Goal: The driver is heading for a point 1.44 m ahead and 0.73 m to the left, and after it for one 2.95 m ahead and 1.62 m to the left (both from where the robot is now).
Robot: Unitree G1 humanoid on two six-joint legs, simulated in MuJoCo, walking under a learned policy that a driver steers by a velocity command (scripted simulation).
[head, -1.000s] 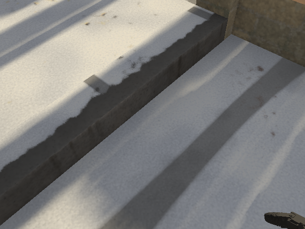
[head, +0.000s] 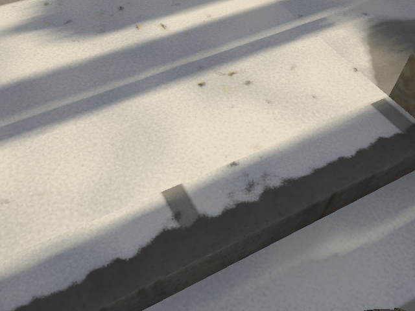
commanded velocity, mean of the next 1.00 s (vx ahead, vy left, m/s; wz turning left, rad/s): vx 0.50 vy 0.00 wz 0.59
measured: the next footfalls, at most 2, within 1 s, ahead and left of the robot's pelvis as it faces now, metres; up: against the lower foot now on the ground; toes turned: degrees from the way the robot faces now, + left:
left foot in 0.02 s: +0.16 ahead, +0.08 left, +0.00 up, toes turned +4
right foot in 0.50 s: +0.40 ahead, -0.05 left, +0.00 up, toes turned +19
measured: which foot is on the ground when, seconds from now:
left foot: up 0.00-0.00, down 0.02-0.50, up 0.52-1.00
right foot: down 0.00-0.02, up 0.04-0.48, down 0.50-1.00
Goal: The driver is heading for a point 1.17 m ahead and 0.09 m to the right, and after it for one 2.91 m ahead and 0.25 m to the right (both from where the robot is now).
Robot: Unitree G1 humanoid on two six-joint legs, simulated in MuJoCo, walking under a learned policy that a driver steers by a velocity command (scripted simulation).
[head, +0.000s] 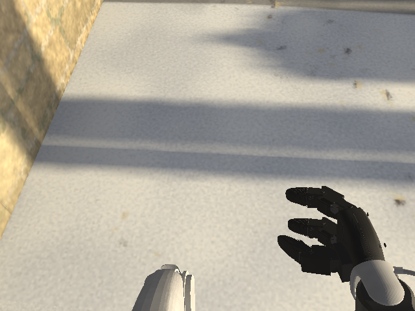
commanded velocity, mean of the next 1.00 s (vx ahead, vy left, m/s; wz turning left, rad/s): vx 0.50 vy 0.00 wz -0.13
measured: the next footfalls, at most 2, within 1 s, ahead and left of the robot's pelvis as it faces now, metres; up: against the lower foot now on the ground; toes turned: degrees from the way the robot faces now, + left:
left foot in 0.04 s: +0.21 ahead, +0.09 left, +0.17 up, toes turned +4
right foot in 0.60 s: +0.59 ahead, +0.02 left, +0.17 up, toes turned +2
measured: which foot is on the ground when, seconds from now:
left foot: up 0.00-0.02, down 0.04-0.60, up 0.62-1.00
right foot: down 0.00-0.04, up 0.06-0.58, down 0.60-1.00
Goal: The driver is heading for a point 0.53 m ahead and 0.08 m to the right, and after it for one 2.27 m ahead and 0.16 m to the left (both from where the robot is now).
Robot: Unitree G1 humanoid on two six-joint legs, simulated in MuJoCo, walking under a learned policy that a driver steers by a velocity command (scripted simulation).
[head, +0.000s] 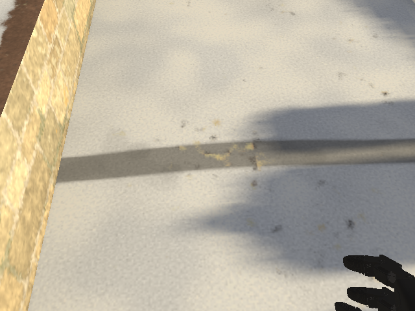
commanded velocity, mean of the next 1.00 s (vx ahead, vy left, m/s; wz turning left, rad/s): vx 0.38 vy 0.00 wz -0.30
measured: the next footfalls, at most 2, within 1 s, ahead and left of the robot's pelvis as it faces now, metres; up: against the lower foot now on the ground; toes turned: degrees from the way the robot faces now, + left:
left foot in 0.02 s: +0.18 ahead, +0.14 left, +0.00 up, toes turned -6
right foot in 0.52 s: +0.39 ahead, -0.18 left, +0.00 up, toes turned -22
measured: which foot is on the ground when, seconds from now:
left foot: up 0.00-0.00, down 0.02-0.52, up 0.54-1.00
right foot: down 0.00-0.02, up 0.04-0.50, down 0.52-1.00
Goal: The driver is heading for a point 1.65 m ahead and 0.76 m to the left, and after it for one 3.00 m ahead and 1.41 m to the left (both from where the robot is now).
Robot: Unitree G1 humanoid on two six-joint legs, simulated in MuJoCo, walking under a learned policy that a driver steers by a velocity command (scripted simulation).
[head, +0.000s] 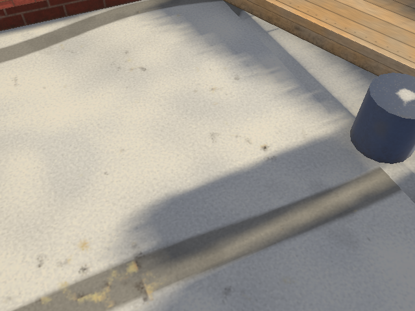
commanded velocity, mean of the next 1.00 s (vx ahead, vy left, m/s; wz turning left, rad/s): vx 0.02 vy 0.00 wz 0.53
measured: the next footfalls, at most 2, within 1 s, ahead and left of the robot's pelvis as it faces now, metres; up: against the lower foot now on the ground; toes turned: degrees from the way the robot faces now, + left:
left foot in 0.02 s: +0.15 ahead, +0.10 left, +0.00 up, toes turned +1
right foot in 0.44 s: +0.15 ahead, -0.13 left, +0.00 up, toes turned +22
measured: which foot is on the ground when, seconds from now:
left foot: up 0.00-0.00, down 0.02-0.46, up 0.48-0.86, down 0.88-1.00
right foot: down 0.00-0.02, up 0.04-0.42, down 0.44-0.88, up 0.90-1.00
